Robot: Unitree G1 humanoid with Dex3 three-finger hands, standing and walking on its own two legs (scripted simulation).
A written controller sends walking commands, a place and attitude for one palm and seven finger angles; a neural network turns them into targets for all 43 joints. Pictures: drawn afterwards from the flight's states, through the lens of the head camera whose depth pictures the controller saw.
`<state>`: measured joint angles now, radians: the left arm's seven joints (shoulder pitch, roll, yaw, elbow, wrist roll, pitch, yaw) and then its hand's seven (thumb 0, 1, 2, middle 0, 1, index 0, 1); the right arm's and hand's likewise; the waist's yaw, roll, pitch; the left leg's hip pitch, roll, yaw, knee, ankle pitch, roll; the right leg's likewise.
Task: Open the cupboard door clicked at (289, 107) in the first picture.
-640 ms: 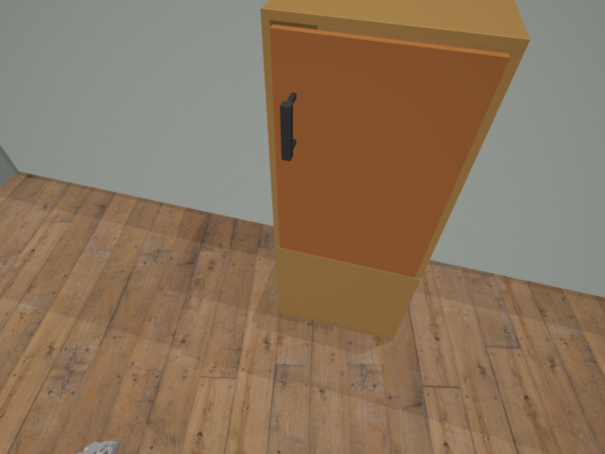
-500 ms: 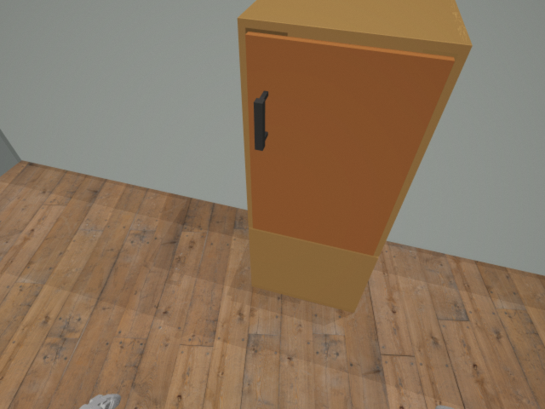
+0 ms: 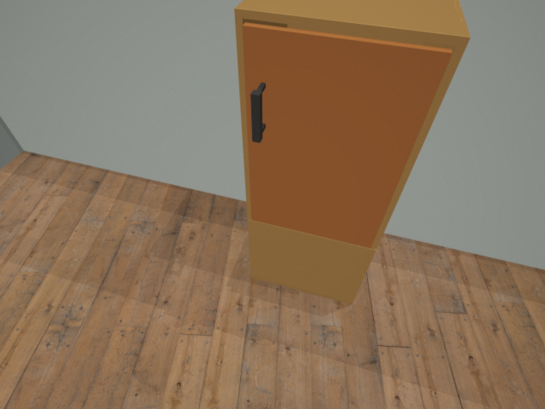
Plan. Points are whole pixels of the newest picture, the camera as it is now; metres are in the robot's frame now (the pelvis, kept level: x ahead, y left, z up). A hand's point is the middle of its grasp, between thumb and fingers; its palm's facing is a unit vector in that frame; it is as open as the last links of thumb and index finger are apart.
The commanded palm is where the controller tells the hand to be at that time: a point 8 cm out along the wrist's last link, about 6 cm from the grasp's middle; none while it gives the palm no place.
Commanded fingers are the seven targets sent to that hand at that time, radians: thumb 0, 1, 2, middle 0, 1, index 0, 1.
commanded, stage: stand and wait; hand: left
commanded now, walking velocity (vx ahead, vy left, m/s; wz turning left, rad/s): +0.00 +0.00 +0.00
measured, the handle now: (259, 112) +0.69 +0.08 +0.07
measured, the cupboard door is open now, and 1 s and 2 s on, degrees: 0 0 0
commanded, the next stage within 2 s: look at it before walking up in 0.18 s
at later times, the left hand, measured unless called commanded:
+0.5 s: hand out of the picture +0.08 +0.23 -0.16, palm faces -0.03 -0.95 -0.32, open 7.4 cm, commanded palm none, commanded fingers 0.00 0.90 0.90 -0.20 -0.30 -0.20 -0.30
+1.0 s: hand out of the picture +0.08 +0.23 -0.16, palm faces -0.03 -0.94 -0.33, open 7.4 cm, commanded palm none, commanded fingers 0.00 0.90 0.90 -0.20 -0.30 -0.20 -0.30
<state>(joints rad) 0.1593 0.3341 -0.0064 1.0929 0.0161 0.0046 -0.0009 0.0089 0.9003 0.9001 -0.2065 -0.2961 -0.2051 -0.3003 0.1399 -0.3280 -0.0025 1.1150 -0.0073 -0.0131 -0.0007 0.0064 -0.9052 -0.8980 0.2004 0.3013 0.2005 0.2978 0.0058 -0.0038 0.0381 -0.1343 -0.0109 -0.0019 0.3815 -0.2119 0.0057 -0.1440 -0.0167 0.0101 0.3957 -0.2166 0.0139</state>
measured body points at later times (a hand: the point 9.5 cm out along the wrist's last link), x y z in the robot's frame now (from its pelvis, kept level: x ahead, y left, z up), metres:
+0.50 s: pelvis +0.00 -0.01 +0.00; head +0.01 -0.01 +0.45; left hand +0.08 +0.28 -0.13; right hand +0.07 -0.30 -0.14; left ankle +0.00 +0.12 -0.74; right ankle +0.00 -0.13 -0.74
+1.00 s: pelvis +0.01 -0.01 +0.00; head +0.02 -0.01 +0.45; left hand +0.08 +0.28 -0.13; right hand +0.09 -0.30 -0.13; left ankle +0.00 +0.12 -0.74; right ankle +0.00 -0.13 -0.74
